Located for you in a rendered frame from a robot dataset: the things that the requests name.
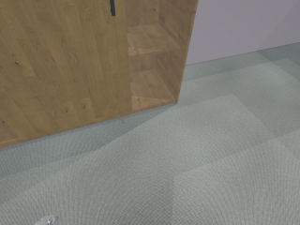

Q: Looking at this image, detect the wardrobe door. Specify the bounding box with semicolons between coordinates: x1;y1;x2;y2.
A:
0;117;19;142
0;0;132;140

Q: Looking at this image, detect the left robot hand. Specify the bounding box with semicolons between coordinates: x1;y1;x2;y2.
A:
35;215;59;225

